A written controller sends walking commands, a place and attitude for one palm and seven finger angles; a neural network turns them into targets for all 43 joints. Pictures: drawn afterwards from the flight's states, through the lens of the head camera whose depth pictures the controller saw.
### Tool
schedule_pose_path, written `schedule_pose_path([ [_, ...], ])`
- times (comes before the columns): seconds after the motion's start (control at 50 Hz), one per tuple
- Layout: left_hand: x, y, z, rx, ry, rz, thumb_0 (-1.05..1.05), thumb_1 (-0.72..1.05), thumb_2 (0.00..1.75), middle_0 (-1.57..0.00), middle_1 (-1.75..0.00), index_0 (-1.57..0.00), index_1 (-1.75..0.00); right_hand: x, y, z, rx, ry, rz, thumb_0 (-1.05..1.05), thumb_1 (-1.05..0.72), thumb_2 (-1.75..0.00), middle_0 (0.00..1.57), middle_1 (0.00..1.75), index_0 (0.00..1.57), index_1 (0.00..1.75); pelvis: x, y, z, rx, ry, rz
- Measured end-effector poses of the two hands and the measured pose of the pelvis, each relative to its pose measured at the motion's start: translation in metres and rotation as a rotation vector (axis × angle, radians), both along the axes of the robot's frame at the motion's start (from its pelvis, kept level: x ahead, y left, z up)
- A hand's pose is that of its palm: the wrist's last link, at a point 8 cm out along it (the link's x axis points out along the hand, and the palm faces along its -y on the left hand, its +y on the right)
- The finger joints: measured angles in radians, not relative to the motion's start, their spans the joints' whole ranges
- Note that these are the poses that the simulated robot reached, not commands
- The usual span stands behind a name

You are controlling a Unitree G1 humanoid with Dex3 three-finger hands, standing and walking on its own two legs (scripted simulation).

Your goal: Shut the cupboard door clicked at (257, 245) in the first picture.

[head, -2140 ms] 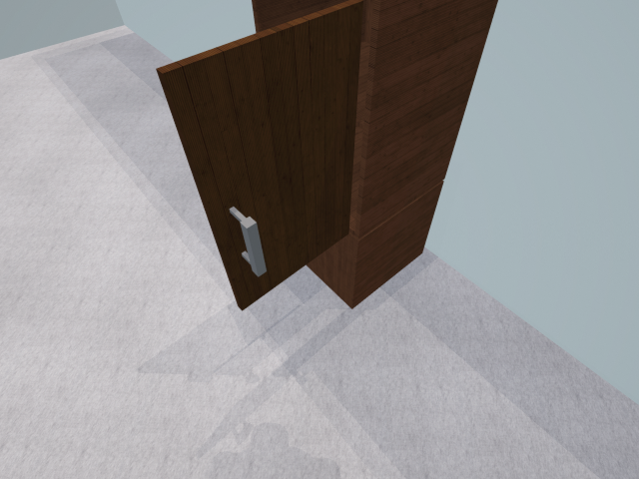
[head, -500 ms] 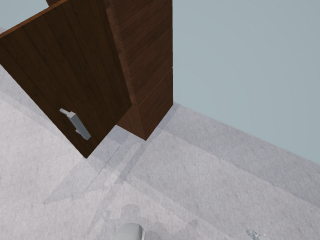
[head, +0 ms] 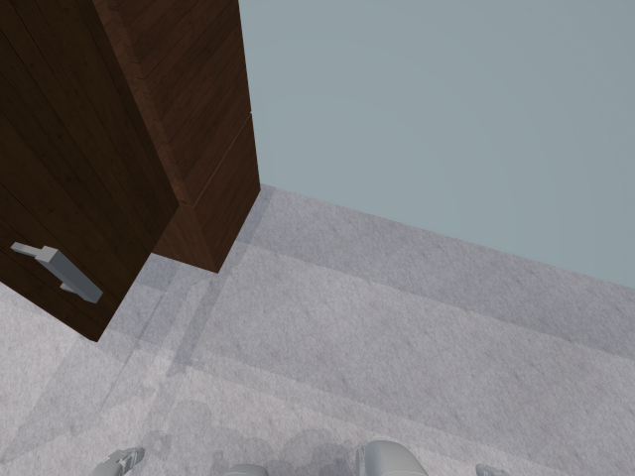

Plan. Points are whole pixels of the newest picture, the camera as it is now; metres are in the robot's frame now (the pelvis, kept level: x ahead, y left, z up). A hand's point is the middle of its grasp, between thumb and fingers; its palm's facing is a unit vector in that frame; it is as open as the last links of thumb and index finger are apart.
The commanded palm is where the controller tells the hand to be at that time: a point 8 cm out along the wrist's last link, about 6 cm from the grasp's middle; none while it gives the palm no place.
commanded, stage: walk to a spot facing it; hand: left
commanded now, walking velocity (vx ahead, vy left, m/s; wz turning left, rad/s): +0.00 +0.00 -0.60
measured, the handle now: (60, 273) +0.35 +0.44 -0.10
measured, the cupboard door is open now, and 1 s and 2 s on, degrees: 92 92 92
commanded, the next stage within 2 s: turn to face it in 1.48 s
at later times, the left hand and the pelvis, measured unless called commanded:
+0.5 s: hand (266, 384) +0.24 +0.10 -0.16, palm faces -0.37 -0.92 -0.15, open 7.4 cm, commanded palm none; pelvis +0.05 -0.04 +0.00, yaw -19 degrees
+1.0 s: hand (321, 351) +0.31 +0.02 -0.19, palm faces -0.51 -0.84 -0.17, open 7.4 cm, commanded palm none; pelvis +0.20 -0.14 -0.01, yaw -36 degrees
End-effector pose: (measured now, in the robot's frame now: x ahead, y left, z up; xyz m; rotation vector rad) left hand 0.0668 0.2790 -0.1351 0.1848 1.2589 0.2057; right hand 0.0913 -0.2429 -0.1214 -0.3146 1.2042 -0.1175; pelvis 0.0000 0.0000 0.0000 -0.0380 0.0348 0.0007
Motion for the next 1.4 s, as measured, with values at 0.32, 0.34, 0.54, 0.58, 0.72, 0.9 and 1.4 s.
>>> schedule_pose_path([
  [0.32, 0.12, -0.069, -0.012, -0.016, -0.079, -0.34, 0.0, 0.9, 0.9, -0.2, -0.3, -0.2, -0.3, -0.091, -0.054, -0.011, -0.042, 0.033, -0.352, 0.01, -0.91, -0.9, 0.2, 0.3, 0.2, 0.3, 0.018, -0.014, -0.018, 0.031, -0.016, -0.229],
  [0.34, 0.125, -0.072, -0.015, -0.031, -0.075, -0.351, 0.01, 0.9, 0.9, -0.2, -0.3, -0.2, -0.3, -0.094, -0.052, -0.011, -0.049, 0.019, -0.354, 0.01, -0.91, -0.9, 0.2, 0.3, 0.2, 0.3, 0.021, -0.012, -0.02, 0.019, -0.009, -0.241],
  [0.54, 0.2, -0.15, 0.009, -0.125, -0.124, -0.509, 0.01, 0.9, 0.9, -0.2, -0.3, -0.2, -0.3, -0.152, -0.025, 0.001, 0.054, 0.175, -0.495, 0.01, -0.9, -0.9, 0.21, 0.3, 0.2, 0.3, 0.056, -0.045, 0.002, 0.006, 0.005, -0.366],
  [0.58, 0.218, -0.173, 0.009, -0.122, -0.134, -0.558, 0.01, 0.9, 0.9, -0.2, -0.3, -0.2, -0.3, -0.162, -0.026, -0.005, 0.079, 0.201, -0.546, 0.01, -0.9, -0.9, 0.21, 0.3, 0.2, 0.3, 0.064, -0.057, -0.002, 0.009, 0.002, -0.396],
  [0.72, 0.246, -0.219, 0.002, -0.075, -0.16, -0.608, 0.0, 0.9, 0.9, -0.2, -0.3, -0.2, -0.3, -0.145, -0.063, -0.031, 0.12, 0.219, -0.658, 0.01, -0.9, -0.9, 0.21, 0.3, 0.2, 0.3, 0.09, -0.096, -0.016, 0.021, -0.035, -0.465],
  [0.9, 0.236, -0.217, -0.003, -0.054, 0.072, -0.591, 0.01, 0.9, 0.9, -0.2, -0.3, -0.2, -0.3, 0.002, -0.134, -0.003, 0.065, -0.099, -0.633, 0.01, -0.91, -0.9, 0.2, 0.3, 0.2, 0.3, 0.15, -0.125, 0.001, 0.037, -0.025, -0.57],
  [1.4, 0.487, -0.454, 0.001, -0.085, -0.145, -0.828, 0.0, 0.91, 0.9, -0.2, -0.3, -0.2, -0.3, 0.02, -0.203, -0.03, 0.153, 0.225, -0.926, 0.01, -0.91, -0.9, 0.2, 0.3, 0.2, 0.3, 0.31, -0.283, -0.013, 0.017, -0.047, -0.727],
])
